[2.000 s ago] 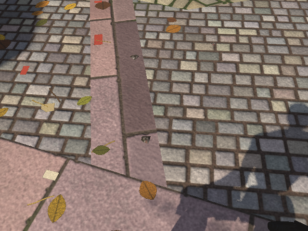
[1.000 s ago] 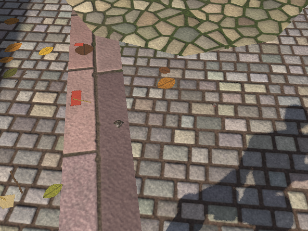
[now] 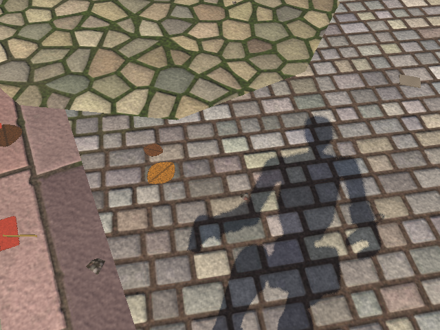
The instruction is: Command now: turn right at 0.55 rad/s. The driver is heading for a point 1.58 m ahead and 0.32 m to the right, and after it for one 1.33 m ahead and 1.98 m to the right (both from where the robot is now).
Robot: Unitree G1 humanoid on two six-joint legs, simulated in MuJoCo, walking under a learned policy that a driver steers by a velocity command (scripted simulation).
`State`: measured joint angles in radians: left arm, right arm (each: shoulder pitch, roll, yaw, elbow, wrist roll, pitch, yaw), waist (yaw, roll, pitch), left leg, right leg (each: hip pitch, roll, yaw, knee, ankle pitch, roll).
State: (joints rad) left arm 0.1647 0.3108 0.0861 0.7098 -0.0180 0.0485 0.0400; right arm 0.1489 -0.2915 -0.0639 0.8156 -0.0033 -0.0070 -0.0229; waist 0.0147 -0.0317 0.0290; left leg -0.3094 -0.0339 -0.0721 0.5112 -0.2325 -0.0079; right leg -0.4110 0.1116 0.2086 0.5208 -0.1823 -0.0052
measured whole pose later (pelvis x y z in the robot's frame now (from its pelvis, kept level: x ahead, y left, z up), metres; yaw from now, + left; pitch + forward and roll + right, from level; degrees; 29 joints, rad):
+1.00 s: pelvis +0.06 -0.03 +0.01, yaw -20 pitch +1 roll -1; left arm 0.26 0.30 0.06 0.79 -0.03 -0.03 -0.01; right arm 0.26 -0.28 -0.06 0.84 0.01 -0.08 0.01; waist 0.00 -0.04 -0.01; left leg -0.20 0.00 0.03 0.47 -0.29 0.04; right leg -0.34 0.03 0.03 0.85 -0.45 -0.04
